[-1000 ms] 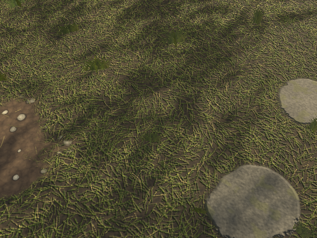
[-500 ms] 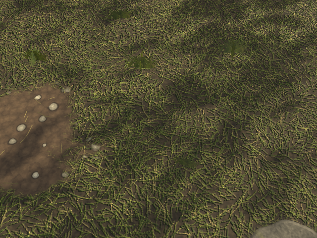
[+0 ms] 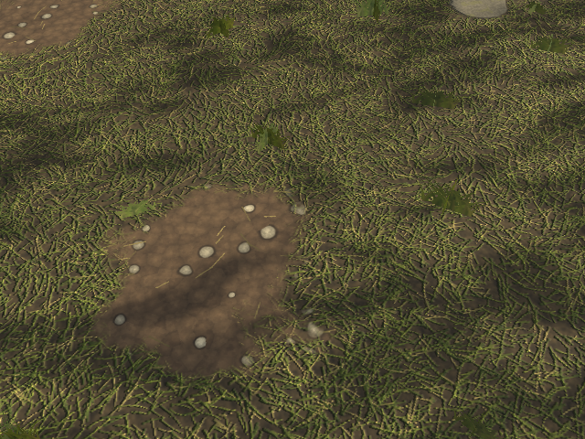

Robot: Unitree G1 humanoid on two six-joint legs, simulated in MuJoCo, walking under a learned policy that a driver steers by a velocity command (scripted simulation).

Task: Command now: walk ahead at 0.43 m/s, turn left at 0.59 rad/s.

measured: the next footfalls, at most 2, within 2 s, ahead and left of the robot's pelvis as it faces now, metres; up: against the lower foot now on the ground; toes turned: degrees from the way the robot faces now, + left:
left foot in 0.10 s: +0.14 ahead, +0.14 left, +0.00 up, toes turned +6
right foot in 0.52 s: +0.44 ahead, +0.01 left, +0.00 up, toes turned +14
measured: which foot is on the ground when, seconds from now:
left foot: up 0.00-0.08, down 0.10-0.56, up 0.58-0.78, down 0.80-1.00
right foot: down 0.00-0.10, up 0.12-0.50, down 0.52-1.00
